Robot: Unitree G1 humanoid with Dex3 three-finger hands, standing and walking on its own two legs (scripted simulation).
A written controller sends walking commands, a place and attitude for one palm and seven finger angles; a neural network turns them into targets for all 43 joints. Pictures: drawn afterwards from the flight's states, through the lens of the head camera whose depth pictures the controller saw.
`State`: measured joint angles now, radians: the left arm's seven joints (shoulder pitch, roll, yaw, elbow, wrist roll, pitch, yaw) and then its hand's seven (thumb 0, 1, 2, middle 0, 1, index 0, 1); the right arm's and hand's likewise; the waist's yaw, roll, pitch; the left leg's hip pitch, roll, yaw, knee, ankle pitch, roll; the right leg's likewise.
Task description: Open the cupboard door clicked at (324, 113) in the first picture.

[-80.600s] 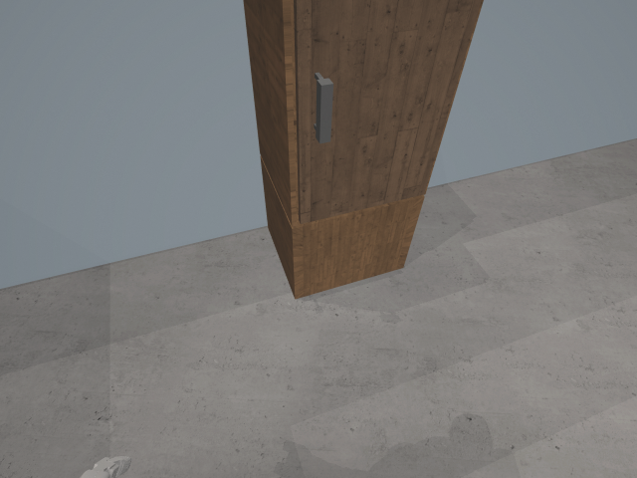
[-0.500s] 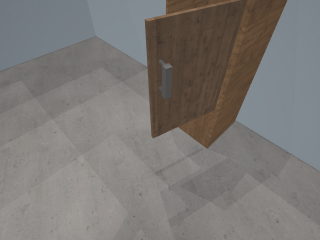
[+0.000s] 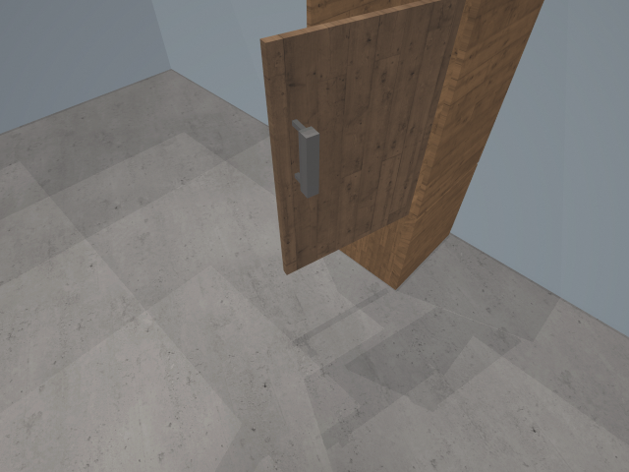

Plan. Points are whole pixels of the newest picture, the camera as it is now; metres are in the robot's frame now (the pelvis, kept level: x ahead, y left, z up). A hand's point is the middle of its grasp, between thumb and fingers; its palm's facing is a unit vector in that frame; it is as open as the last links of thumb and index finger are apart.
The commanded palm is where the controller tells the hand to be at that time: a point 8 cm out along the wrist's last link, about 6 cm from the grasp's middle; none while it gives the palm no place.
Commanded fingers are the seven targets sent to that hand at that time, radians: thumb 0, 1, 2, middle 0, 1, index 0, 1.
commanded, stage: look to check the result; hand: left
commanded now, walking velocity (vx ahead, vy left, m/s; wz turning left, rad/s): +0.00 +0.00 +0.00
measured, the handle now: (303, 158) +0.64 +0.05 +0.03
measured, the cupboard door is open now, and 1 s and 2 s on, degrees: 76 76 76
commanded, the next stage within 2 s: stand and wait in 0.42 s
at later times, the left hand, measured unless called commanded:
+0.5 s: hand out of the picture +0.03 +0.17 -0.17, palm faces +0.01 -0.98 -0.21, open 7.4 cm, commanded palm none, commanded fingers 0.00 0.90 0.90 -0.20 -0.30 -0.20 -0.30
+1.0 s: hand out of the picture +0.06 +0.19 -0.17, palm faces +0.00 -0.97 -0.26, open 7.4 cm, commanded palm none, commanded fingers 0.00 0.90 0.90 -0.20 -0.30 -0.20 -0.30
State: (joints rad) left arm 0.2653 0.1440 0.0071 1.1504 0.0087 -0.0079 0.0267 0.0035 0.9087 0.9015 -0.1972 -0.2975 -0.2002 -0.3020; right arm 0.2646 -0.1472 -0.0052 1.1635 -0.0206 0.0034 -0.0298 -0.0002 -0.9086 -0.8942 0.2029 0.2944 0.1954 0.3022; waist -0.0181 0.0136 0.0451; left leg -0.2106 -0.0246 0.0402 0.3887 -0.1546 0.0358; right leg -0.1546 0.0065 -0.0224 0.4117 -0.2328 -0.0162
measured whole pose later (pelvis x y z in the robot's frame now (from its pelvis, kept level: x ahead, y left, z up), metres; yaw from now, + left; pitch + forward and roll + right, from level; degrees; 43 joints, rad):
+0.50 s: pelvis +0.01 -0.01 +0.00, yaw +0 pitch -2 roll +0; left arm 0.24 0.17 0.01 1.15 0.01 -0.02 0.02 0.00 0.91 0.90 -0.20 -0.30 -0.20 -0.30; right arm 0.20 -0.19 -0.01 1.16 -0.02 0.00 -0.03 0.00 -0.91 -0.89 0.20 0.29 0.20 0.30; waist -0.01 0.01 0.05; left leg -0.18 -0.01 0.03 0.37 -0.17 0.02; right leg -0.11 0.02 -0.03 0.37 -0.24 -0.03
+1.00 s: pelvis +0.03 -0.02 +0.00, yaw +0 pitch -1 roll +0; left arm 0.19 0.23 0.01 1.14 0.01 -0.02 0.02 0.00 0.90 0.90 -0.20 -0.30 -0.20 -0.30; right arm 0.16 -0.23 0.00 1.16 -0.02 0.00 -0.03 0.00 -0.91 -0.89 0.20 0.29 0.20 0.30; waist -0.01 0.01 0.05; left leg -0.15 0.00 0.03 0.34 -0.17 0.01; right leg -0.08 0.03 -0.02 0.33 -0.23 -0.04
